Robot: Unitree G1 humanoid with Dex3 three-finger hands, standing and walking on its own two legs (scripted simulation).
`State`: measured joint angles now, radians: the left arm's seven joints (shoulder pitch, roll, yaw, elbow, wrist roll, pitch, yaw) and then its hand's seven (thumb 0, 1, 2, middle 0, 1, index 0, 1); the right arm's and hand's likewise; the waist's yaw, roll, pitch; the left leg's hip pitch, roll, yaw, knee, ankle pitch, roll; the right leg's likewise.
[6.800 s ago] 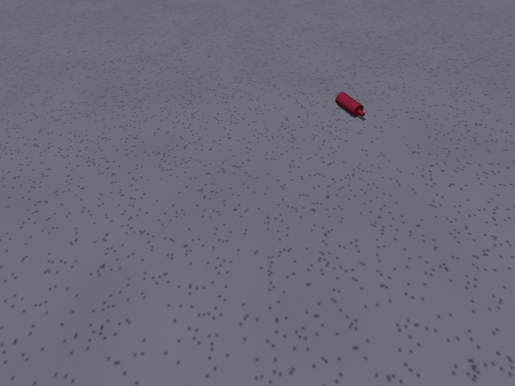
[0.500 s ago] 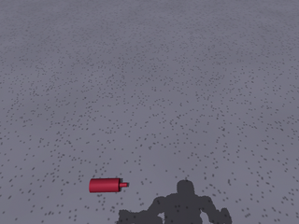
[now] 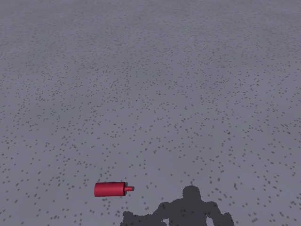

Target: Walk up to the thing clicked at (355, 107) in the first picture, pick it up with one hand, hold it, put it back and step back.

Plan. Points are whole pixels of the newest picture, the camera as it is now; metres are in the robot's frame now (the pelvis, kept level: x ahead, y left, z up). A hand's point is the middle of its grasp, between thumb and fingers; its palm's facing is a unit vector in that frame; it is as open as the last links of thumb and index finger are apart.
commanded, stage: stand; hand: left
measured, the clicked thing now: (114, 189) +0.49 +0.30 -0.74
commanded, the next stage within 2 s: none
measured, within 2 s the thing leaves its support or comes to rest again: neither
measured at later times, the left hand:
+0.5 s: hand out of the picture +0.06 +0.26 -0.16, palm faces -0.01 -0.94 -0.34, open 7.4 cm
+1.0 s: hand out of the picture +0.07 +0.26 -0.15, palm faces +0.00 -0.94 -0.35, open 7.4 cm
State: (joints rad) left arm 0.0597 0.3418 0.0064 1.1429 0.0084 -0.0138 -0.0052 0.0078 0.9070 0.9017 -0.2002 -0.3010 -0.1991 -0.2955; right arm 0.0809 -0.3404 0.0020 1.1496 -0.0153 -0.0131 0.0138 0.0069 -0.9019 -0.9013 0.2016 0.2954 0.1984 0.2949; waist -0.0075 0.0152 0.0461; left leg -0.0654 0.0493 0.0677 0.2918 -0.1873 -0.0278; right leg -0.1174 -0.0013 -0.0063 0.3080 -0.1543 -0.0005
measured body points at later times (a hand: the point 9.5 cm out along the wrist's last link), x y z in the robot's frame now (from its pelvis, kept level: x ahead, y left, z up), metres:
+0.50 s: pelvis -0.01 +0.01 +0.00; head +0.00 +0.00 +0.45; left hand +0.06 +0.31 -0.13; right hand +0.07 -0.29 -0.13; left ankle -0.02 +0.13 -0.75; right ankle +0.01 -0.12 -0.75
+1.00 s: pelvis +0.00 +0.01 +0.00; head +0.01 +0.00 +0.45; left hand +0.07 +0.31 -0.13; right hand +0.08 -0.29 -0.14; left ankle -0.02 +0.13 -0.75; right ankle +0.01 -0.12 -0.75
